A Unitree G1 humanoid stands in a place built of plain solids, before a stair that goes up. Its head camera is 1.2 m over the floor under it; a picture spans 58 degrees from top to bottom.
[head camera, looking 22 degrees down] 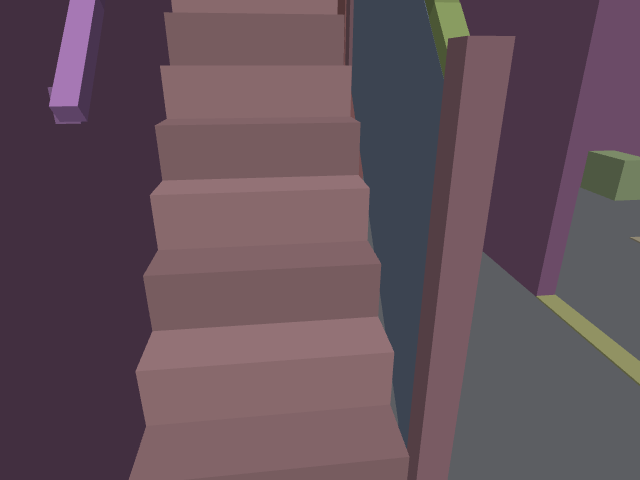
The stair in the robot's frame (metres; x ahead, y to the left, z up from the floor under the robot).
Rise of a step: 0.20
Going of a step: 0.20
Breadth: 0.75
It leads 7 degrees to the left of straight ahead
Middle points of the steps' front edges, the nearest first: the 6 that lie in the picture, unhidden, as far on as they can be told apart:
0.84 0.12 0.20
1.04 0.15 0.40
1.24 0.17 0.60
1.43 0.20 0.80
1.63 0.22 1.00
1.83 0.24 1.20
